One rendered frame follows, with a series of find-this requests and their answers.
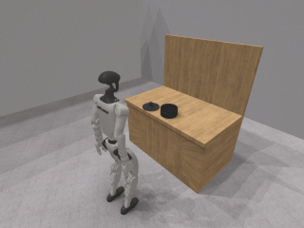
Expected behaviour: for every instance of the robot right hand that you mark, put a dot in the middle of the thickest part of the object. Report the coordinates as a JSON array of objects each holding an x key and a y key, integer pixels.
[{"x": 129, "y": 167}]

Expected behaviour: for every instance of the robot left upper arm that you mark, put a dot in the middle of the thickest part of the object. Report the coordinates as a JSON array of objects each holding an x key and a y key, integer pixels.
[{"x": 95, "y": 114}]

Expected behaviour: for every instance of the table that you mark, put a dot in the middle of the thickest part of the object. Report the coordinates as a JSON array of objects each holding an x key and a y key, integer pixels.
[{"x": 210, "y": 82}]

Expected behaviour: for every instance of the robot left hand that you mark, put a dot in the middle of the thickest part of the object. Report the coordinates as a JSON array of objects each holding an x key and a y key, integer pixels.
[{"x": 98, "y": 145}]

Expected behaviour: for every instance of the left robot shin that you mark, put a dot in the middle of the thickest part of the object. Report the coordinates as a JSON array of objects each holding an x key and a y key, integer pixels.
[{"x": 114, "y": 180}]

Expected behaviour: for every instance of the robot right foot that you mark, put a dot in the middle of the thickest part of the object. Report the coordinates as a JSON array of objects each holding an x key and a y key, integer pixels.
[{"x": 133, "y": 203}]

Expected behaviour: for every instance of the lid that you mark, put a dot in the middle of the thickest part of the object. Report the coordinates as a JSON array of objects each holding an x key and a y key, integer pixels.
[{"x": 152, "y": 107}]

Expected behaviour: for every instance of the right robot forearm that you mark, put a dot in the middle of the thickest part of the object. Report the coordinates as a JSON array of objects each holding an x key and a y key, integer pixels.
[{"x": 120, "y": 144}]

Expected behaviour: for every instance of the pot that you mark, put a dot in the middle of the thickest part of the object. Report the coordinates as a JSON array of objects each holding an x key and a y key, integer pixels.
[{"x": 169, "y": 111}]

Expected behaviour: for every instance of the robot right upper arm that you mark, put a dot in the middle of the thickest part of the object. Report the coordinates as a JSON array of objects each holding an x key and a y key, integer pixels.
[{"x": 121, "y": 112}]

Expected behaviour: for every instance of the left robot forearm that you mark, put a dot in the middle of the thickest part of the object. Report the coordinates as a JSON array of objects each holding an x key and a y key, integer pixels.
[{"x": 97, "y": 131}]

